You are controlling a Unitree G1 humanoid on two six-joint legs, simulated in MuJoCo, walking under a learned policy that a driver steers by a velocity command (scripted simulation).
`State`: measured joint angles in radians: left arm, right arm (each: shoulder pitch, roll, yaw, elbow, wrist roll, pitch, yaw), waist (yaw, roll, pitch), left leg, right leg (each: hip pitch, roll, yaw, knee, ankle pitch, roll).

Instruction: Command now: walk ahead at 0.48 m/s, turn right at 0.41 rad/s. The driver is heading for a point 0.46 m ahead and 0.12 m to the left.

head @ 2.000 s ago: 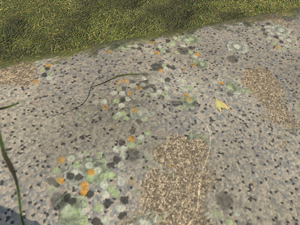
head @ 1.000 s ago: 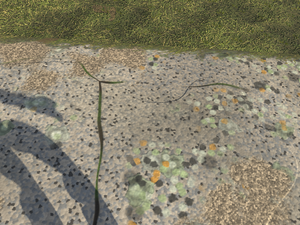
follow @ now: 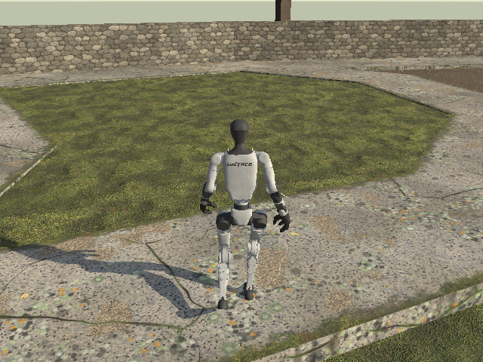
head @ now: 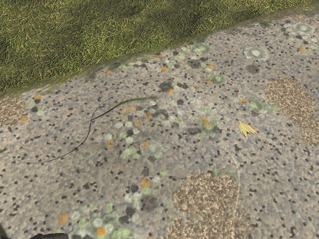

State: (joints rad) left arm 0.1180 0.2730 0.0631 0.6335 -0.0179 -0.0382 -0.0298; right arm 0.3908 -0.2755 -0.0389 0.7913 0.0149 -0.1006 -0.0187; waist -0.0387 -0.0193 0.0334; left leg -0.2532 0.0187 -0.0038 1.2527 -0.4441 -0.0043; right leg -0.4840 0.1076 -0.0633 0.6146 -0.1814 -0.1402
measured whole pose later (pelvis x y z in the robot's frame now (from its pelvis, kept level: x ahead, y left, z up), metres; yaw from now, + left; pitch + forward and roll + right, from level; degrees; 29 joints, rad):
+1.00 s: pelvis +0.32 +0.05 +0.02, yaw +11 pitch +0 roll +0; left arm 0.25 0.21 0.03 0.77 0.02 -0.01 0.03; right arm 0.19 -0.21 -0.03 0.72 -0.02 0.01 0.00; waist 0.00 0.02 0.00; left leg -0.34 -0.05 -0.05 0.55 -0.21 0.01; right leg -0.28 -0.02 0.02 0.59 -0.31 0.02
